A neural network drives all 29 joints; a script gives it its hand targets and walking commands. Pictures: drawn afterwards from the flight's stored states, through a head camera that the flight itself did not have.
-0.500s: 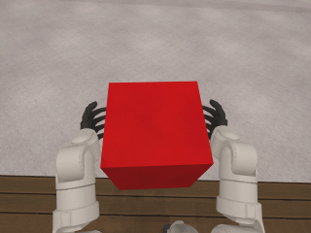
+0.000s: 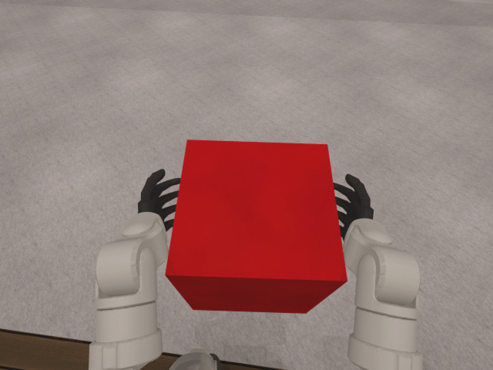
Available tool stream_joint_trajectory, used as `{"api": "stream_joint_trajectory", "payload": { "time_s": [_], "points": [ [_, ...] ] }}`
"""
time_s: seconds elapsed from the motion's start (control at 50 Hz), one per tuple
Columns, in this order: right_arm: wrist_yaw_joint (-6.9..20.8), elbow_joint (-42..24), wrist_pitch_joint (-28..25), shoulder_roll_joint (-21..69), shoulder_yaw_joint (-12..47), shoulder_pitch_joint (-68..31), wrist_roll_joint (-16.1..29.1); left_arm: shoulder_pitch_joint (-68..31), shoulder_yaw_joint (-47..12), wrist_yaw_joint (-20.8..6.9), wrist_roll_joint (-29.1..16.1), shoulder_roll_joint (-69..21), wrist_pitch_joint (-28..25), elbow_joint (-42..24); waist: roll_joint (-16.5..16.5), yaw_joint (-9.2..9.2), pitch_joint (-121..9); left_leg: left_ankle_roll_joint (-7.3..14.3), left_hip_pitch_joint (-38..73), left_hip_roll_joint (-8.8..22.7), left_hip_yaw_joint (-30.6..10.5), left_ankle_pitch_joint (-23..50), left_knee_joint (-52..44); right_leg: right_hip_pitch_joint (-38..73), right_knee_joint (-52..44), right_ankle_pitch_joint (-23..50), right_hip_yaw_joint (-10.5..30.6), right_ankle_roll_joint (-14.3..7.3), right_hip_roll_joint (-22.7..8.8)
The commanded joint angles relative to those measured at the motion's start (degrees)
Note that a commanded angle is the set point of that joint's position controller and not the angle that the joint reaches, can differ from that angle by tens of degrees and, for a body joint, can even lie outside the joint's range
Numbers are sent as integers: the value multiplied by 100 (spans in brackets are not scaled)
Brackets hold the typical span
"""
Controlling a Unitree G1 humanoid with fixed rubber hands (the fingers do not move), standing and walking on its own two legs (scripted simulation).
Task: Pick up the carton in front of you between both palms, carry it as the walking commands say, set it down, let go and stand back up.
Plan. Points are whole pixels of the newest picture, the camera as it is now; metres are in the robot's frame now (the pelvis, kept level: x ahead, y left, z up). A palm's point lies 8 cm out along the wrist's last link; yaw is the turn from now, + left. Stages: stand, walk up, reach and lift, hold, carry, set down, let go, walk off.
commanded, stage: carry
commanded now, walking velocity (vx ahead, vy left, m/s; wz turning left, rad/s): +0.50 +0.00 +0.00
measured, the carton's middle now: (253, 236) +0.33 +0.01 +0.03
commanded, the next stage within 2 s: none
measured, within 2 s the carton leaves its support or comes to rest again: neither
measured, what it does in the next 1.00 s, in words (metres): walks ahead: left foot, then right foot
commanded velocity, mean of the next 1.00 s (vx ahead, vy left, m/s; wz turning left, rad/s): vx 0.50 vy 0.00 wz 0.00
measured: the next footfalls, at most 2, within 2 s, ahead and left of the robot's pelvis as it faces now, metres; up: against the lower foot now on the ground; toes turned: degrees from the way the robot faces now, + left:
left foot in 0.10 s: +0.24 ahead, +0.08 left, -0.02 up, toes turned +6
right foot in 0.60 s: +0.60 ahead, -0.12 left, -0.03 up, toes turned -11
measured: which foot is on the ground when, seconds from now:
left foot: up 0.00-0.08, down 0.10-0.64, up 0.66-1.00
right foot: down 0.00-0.12, up 0.14-0.58, down 0.60-1.00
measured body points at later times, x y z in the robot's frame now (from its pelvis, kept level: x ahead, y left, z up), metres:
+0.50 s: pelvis +0.34 +0.00 -0.01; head +0.31 +0.01 +0.44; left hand +0.58 +0.15 +0.07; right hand +0.57 -0.16 +0.08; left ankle +0.21 +0.07 -0.75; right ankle +0.49 -0.15 -0.72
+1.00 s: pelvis +0.65 -0.04 -0.01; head +0.63 -0.05 +0.44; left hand +0.89 +0.11 +0.08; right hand +0.90 -0.19 +0.08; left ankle +0.79 +0.12 -0.71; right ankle +0.56 -0.12 -0.76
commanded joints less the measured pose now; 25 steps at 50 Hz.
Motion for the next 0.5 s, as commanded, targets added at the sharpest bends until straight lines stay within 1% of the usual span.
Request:
{"api": "stream_joint_trajectory", "payload": {
  "time_s": [0.0,0.02,0.04,0.06,0.08,0.1,0.12,0.14,0.16,0.18,0.2,0.24,0.28,0.3,0.34,0.38,0.44,0.48],
  "points": [
    [291,-610,280,4238,3933,-1946,967,-1837,-3940,-452,-1161,-4306,313,-943,-769,-18,-1412,120,1160,-560,707,886,-1433,1465,374,5794,380,34,-1098],
    [337,-702,349,4214,3957,-1701,977,-1646,-4026,-482,-1157,-4325,380,-1091,-832,-149,-1579,153,1866,-580,751,934,-1607,1347,836,5930,325,122,-1120],
    [378,-781,407,4199,3989,-1451,983,-1485,-4087,-520,-1170,-4329,453,-1219,-680,-285,-1846,213,2835,-460,710,1069,-1793,994,1621,5536,157,241,-1033],
    [413,-842,469,4220,3954,-1236,1011,-1428,-4131,-544,-1195,-4289,532,-1387,-299,-414,-2190,357,4146,130,220,1179,-1425,-6,2625,4119,70,368,-937],
    [425,-929,525,4125,3926,-1012,1004,-1300,-4173,-577,-1202,-4301,628,-1529,644,-423,-2623,811,5440,1530,-1528,2486,-687,-1499,3813,1131,67,521,-601],
    [462,-1136,560,4236,3999,-909,1095,-1069,-4282,-609,-1244,-4342,683,-1692,1230,-458,-2790,1422,6051,2247,-2953,1763,-1069,-2883,5157,-1215,357,588,-73],
    [536,-1073,599,4437,4176,-855,1239,-977,-4299,-624,-1263,-4374,729,-1835,1155,-406,-2518,1664,6042,2286,-3437,752,-1550,-3699,5694,-1034,584,463,-181],
    [609,-1282,572,4721,4266,-805,1318,-1057,-4377,-674,-1285,-4570,722,-2013,671,-411,-2108,1411,5289,1956,-2942,552,-1813,-3655,5355,-673,719,403,-495],
    [677,-1415,584,4802,4297,-761,1335,-963,-4396,-741,-1303,-4767,728,-1988,92,-398,-1745,1020,4443,1630,-2367,401,-2112,-3198,4697,-239,755,395,-669],
    [758,-1536,593,4948,4421,-879,1403,-899,-4423,-785,-1293,-4907,709,-2070,253,-371,-1598,1008,3978,1637,-2043,66,-2311,-3034,4398,-130,683,427,-783],
    [833,-1709,588,5111,4603,-996,1519,-763,-4407,-820,-1224,-5037,683,-2068,233,-344,-1470,939,3702,1545,-1813,-269,-2446,-2912,3990,2,610,445,-858],
    [943,-2003,564,5195,4765,-895,1678,-433,-4448,-865,-1172,-5199,637,-2156,345,-333,-1423,847,3643,1362,-1349,-180,-2580,-2799,3386,243,410,528,-830],
    [983,-2106,571,4948,4783,-686,1695,-199,-4488,-852,-1117,-5115,621,-2210,451,-348,-1308,839,3759,1286,-1001,278,-2625,-2963,2790,602,209,610,-836],
    [987,-2135,586,4803,4770,-556,1678,-90,-4502,-832,-1086,-5011,630,-2247,479,-352,-1213,789,3817,1218,-835,438,-2635,-3062,2501,831,131,643,-839],
    [974,-2173,632,4513,4707,-335,1625,17,-4538,-784,-1062,-4762,677,-2391,559,-365,-999,665,3905,1088,-573,726,-2665,-3178,1962,1241,-35,695,-818],
    [930,-2134,698,4241,4589,-161,1541,26,-4553,-730,-1066,-4488,754,-2510,662,-372,-765,581,3936,981,-361,1016,-2672,-3137,1509,1569,-196,695,-776],
    [838,-2069,809,3928,4410,-45,1417,-52,-4546,-672,-1109,-4151,894,-2619,756,-390,-449,540,4030,934,-152,1449,-2621,-3008,1004,1925,-403,614,-691],
    [776,-2053,881,3775,4326,-27,1351,-84,-4511,-653,-1150,-3995,983,-2621,814,-390,-281,506,4107,977,-70,1782,-2513,-2797,728,2022,-511,504,-635]
  ]
}}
